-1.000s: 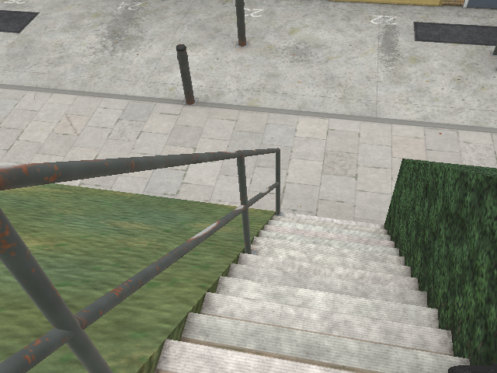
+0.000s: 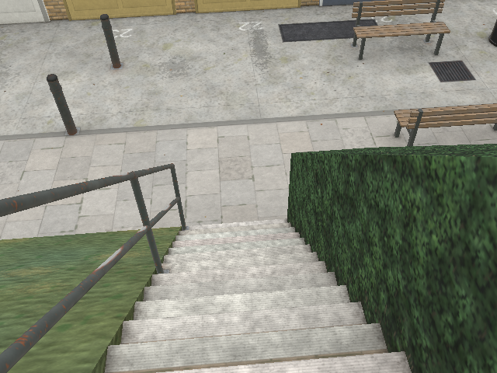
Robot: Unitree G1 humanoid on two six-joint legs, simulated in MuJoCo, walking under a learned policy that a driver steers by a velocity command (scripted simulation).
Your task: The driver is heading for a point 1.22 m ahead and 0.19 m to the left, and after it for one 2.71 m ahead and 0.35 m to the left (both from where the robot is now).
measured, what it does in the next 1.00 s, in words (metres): goes down, turning left: right foot 0.21 m lower, then left foot 0.21 m lower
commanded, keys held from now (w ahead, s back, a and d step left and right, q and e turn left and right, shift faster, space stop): w+e+shift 0.14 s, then w+shift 0.02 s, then w+q+shift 0.72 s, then q+shift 0.12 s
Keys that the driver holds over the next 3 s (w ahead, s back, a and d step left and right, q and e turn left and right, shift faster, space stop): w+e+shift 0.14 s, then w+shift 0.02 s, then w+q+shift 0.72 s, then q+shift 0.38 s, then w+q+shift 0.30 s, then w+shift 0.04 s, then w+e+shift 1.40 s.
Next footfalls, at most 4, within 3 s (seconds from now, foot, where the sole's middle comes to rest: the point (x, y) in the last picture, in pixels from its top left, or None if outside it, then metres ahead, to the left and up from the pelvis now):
0.44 right None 0.26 -0.30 -0.94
0.92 left None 0.47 -0.12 -1.14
1.26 right None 0.72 -0.26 -1.36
1.68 left None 0.72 0.07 -1.36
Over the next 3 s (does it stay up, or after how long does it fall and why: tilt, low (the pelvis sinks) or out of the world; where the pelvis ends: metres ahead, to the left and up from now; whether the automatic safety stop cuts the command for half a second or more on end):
stays up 1.34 0.23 -1.26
